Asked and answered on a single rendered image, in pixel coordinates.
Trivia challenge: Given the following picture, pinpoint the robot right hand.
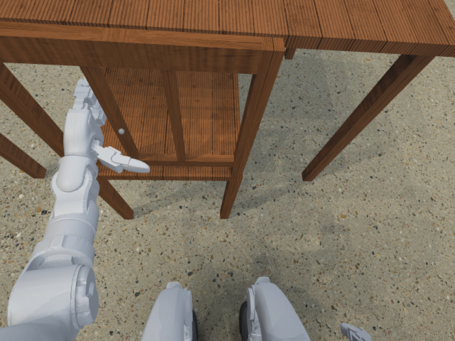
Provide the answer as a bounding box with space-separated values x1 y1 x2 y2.
340 323 372 341

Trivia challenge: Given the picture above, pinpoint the robot left forearm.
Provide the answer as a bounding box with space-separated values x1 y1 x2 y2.
6 155 100 326

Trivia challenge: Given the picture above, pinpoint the left robot upper arm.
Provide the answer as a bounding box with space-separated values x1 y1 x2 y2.
0 264 99 341

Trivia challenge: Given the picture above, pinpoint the robot right thigh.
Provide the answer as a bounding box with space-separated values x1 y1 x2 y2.
247 283 311 341

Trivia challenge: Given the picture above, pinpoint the right robot shin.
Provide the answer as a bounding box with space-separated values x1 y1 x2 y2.
247 277 270 341

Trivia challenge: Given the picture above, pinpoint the chair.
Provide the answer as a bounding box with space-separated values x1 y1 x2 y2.
0 21 285 220

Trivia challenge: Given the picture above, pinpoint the table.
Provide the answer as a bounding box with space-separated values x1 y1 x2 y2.
0 0 455 181

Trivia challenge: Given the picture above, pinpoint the robot left hand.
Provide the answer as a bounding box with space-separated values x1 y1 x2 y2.
63 76 150 173

